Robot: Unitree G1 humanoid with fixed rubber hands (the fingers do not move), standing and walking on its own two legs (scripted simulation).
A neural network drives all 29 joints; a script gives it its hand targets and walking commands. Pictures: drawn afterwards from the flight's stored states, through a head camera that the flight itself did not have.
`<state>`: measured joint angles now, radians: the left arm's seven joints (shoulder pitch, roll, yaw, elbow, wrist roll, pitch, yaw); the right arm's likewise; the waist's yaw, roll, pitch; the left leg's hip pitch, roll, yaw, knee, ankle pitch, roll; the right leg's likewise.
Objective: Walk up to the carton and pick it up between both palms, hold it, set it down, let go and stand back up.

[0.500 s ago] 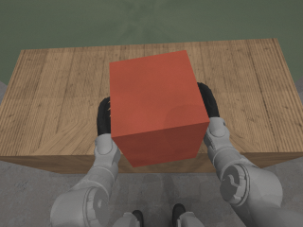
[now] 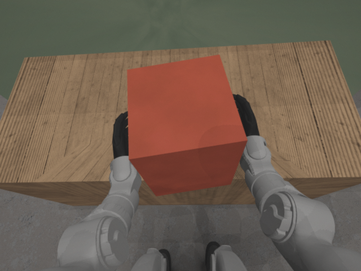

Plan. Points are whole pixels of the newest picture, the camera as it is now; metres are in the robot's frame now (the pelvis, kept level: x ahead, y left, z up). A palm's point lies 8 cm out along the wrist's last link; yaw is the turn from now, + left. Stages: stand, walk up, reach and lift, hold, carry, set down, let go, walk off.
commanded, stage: set down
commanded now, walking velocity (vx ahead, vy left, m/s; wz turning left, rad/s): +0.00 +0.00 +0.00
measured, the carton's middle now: (184, 133) +0.42 +0.02 -0.04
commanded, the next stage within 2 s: none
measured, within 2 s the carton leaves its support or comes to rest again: rests again in 0.34 s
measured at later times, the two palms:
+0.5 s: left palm (123, 149) +0.38 +0.15 -0.03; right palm (247, 129) +0.43 -0.13 -0.03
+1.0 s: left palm (124, 150) +0.38 +0.15 -0.04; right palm (247, 131) +0.43 -0.13 -0.03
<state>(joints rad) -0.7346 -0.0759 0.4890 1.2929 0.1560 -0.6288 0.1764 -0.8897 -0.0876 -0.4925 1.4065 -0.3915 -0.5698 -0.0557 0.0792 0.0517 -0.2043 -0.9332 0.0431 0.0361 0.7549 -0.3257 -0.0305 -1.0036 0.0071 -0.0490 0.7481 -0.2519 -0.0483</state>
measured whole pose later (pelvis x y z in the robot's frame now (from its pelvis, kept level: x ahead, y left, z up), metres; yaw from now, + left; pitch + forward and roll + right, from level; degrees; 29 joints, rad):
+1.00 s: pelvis +0.00 -0.01 +0.00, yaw +1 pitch +28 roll +2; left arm -0.72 -0.08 0.57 1.19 0.28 -0.63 0.16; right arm -0.86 -0.03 -0.60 1.32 -0.46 -0.60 -0.03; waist 0.05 0.01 -0.15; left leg -0.92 0.04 0.02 0.76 -0.33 -0.04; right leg -1.00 0.00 -0.06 0.77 -0.27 -0.06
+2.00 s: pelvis -0.01 +0.01 -0.02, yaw +0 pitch +29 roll -2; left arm -0.53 -0.03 0.09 0.94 -0.06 -0.44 0.20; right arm -0.75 -0.30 0.03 1.37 0.24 -0.59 0.04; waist 0.11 0.04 -0.20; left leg -1.03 0.06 -0.01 0.94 -0.41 -0.03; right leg -1.06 0.02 -0.08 0.86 -0.30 -0.04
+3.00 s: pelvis +0.00 -0.02 +0.03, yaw +2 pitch +4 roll +1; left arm 0.02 0.06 0.01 0.63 -0.04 -0.45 0.16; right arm -0.08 -0.22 0.14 0.96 0.33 -0.66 0.08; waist 0.02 -0.02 0.06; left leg -0.37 0.05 -0.02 0.63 -0.32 -0.06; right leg -0.43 0.01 -0.10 0.64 -0.28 -0.07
